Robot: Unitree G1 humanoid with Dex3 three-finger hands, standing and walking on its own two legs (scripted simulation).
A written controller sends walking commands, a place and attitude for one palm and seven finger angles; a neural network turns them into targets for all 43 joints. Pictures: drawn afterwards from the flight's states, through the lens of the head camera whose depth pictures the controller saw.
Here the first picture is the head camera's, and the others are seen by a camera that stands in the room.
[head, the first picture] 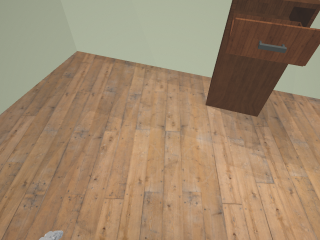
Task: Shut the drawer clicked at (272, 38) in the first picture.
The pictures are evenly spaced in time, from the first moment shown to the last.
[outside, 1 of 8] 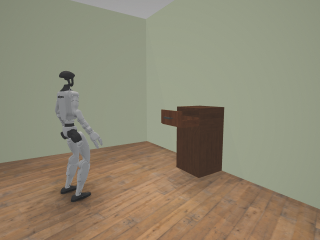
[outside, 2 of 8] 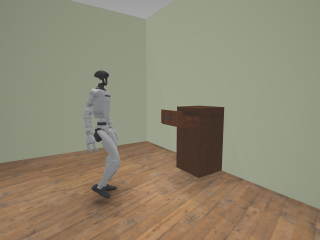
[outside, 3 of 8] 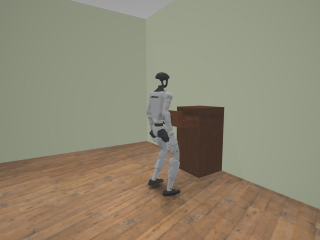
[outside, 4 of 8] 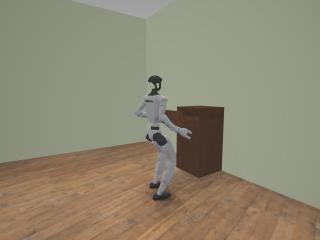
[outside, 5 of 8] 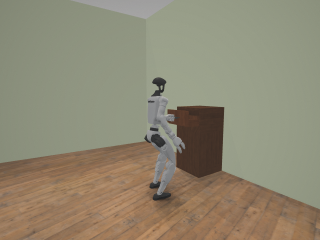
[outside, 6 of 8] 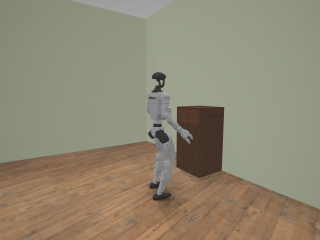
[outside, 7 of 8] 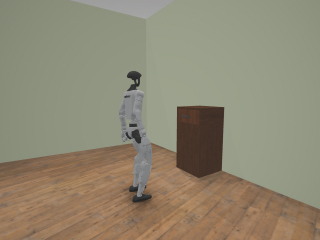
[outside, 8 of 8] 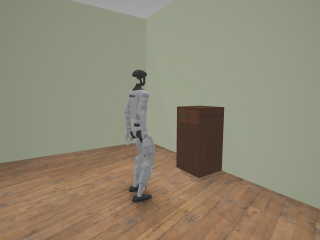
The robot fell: no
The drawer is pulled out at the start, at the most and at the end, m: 0.29 0.29 0.00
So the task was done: yes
